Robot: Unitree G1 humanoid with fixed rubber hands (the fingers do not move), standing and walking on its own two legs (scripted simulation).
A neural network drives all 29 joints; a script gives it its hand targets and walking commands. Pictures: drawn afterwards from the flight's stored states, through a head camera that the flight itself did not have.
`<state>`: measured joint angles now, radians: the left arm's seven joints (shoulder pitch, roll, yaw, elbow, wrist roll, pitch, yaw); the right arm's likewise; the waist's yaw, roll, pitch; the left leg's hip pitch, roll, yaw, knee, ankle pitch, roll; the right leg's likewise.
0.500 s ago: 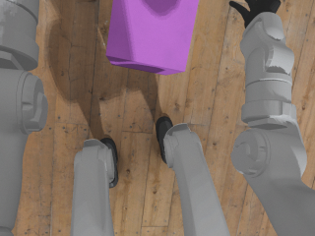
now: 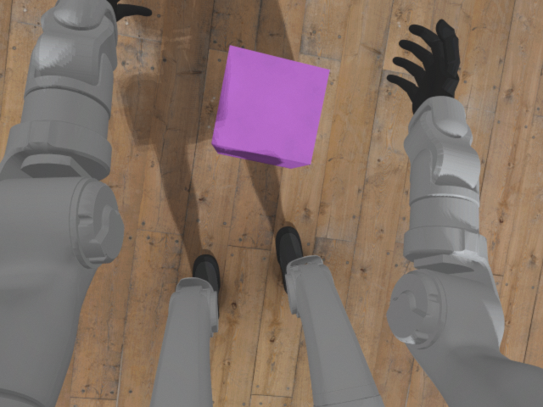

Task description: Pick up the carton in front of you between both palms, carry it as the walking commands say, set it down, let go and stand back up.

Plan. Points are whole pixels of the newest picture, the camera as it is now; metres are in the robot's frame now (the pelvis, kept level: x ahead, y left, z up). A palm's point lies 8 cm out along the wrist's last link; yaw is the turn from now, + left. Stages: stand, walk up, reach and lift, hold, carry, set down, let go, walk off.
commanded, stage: let go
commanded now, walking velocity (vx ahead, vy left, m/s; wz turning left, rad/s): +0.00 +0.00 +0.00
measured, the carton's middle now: (265, 117) +0.53 -0.10 -0.53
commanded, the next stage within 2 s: stand in 1.40 s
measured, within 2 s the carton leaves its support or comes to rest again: neither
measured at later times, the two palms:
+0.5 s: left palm (37, 188) +0.40 +0.15 +0.00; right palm (533, 241) +0.29 -0.27 +0.01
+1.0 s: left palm out of the picture +0.27 +0.23 +0.05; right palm (541, 314) +0.25 -0.23 +0.06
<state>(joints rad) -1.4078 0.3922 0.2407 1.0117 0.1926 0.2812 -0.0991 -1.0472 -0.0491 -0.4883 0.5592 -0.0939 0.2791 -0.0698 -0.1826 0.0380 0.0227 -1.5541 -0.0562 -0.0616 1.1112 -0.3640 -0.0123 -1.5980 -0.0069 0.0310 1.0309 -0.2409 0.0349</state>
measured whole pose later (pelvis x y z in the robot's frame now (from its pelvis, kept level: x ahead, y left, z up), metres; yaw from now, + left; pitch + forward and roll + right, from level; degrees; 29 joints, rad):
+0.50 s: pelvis +0.05 -0.03 +0.09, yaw +0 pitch +22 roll +1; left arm -0.37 0.16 0.20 0.63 0.10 0.09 0.06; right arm -0.15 -0.19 -0.08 0.46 0.00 0.09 0.10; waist -0.13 -0.02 -0.01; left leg -0.79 -0.02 -0.08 0.73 -0.33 -0.04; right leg -0.86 0.02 0.02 0.71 -0.24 -0.01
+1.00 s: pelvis +0.10 +0.01 +0.12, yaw -2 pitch +2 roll -1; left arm 0.21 0.21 0.05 0.46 0.01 0.05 -0.04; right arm 0.22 -0.21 -0.04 0.43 0.00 0.06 0.07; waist -0.01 0.02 0.04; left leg -0.15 -0.02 -0.05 0.44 -0.32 0.01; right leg -0.23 0.01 0.06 0.41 -0.22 0.03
